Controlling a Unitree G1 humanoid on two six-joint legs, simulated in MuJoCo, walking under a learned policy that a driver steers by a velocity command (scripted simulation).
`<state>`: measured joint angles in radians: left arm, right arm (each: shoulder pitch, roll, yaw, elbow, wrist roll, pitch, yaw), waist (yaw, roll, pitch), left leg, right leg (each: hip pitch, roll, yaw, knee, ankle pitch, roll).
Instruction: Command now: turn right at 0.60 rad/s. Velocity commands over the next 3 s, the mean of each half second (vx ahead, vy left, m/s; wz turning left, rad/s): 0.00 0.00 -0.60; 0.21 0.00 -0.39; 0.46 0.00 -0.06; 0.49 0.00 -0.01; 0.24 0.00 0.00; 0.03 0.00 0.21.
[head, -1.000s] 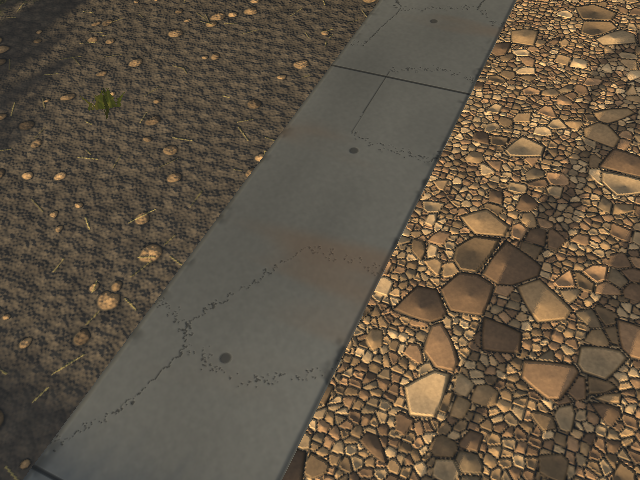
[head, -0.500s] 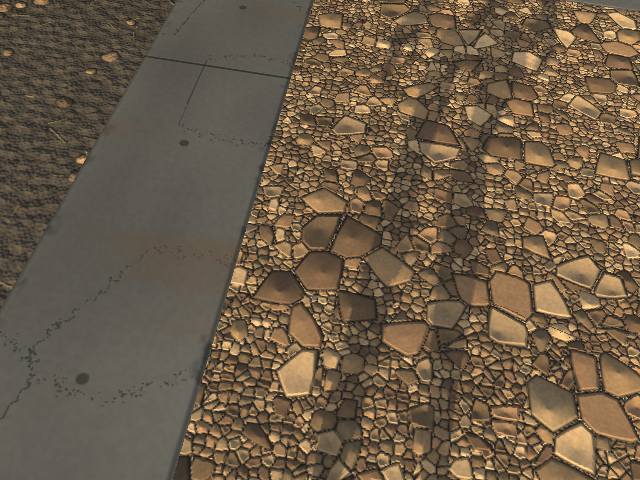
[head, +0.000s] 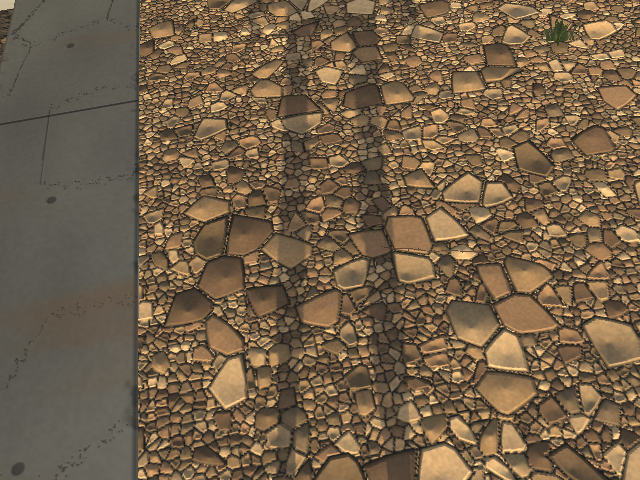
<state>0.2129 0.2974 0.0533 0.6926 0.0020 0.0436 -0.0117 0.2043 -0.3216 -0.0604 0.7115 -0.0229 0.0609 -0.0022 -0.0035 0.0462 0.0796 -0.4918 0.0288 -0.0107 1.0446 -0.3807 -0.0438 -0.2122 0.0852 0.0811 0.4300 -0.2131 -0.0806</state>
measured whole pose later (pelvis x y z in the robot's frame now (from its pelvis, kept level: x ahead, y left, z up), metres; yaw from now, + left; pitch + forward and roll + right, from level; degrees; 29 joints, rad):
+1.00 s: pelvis +0.06 -0.03 +0.00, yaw -29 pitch +0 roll +0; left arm 0.34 0.25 0.01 0.82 0.02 -0.04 -0.02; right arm 0.30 -0.31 -0.05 0.78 -0.04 0.00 0.05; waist -0.01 0.05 0.01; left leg -0.51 0.07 0.04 0.98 -0.27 0.03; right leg -0.01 0.07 0.02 0.26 -0.25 -0.08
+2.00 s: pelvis +0.54 -0.31 +0.00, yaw -29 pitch +0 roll +0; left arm 0.24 0.24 0.04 0.95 0.02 -0.08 -0.01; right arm 0.29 -0.25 -0.04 0.94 -0.03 -0.05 0.02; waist -0.01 0.03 0.06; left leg -0.42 0.03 -0.01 1.12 -0.32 0.07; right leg -0.23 0.06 -0.09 0.39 -0.16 -0.10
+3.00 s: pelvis +0.73 -0.37 -0.02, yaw -20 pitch +0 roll -2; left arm 0.20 0.23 0.08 1.00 0.02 0.03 0.07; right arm 0.26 -0.21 -0.06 0.94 -0.03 0.01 -0.01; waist -0.03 -0.02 0.05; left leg -0.39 -0.05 0.02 0.68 -0.27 0.09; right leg -0.32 -0.02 -0.06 0.82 -0.50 0.00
